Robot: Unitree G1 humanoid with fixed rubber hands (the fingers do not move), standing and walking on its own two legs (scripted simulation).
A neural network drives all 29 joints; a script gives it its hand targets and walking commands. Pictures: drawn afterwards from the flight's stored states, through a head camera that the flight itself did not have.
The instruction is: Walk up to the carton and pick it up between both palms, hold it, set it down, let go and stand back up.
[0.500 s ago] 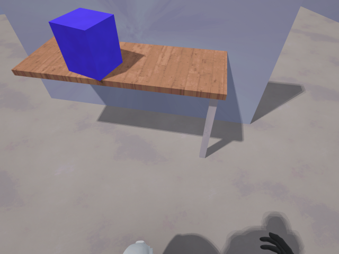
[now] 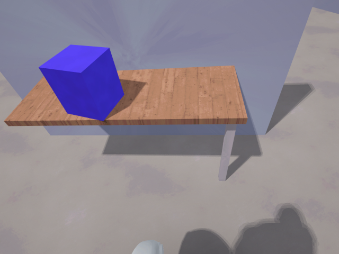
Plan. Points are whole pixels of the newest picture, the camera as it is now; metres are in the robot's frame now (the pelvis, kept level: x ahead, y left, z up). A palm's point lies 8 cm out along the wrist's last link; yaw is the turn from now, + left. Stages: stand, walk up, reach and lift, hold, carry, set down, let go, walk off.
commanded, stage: walk up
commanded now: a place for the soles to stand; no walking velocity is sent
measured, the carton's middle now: (86, 82) +0.84 +0.40 -0.02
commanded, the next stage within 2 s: none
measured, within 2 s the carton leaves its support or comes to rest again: neither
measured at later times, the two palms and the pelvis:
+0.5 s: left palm (45, 209) +0.29 +0.40 -0.09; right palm out of the picture +0.17 -0.10 -0.14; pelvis +0.16 +0.16 -0.01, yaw -5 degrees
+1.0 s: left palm (14, 171) +0.44 +0.59 -0.10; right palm (160, 189) +0.35 +0.07 -0.13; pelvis +0.31 +0.33 -0.01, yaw -7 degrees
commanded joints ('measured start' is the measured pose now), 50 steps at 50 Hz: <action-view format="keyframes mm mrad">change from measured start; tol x32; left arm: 1 -77 272 81 -98 0 -36 -1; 50 185 156 52 -88 -51 -17 -9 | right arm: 1 -9 -53 -33 -123 16 -38 21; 39 284 -167 -90 -54 13 -76 -2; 50 -146 -138 -1 -131 13 -46 -62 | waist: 1 -7 -352 35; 9 -149 274 -37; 22 132 -369 -207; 36 -26 -377 -9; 40 -153 271 -94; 50 80 21 -92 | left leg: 1 -20 72 -64 -173 -7 5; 7 621 -86 164 -493 85 66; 10 301 337 -806 -1165 -661 360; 19 165 226 -163 -757 353 286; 25 -327 18 -57 108 -75 -4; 39 625 -56 76 -615 66 83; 41 391 303 -693 -1066 -410 364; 50 29 168 -118 -620 285 222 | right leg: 1 -72 -261 291 -446 -304 -230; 11 -533 9 176 646 -185 -16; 20 152 38 27 -87 111 -56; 24 330 -458 973 -538 -595 -324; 36 -155 -170 144 -298 -183 -175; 42 -453 33 169 618 -258 -15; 50 197 26 54 -127 96 -56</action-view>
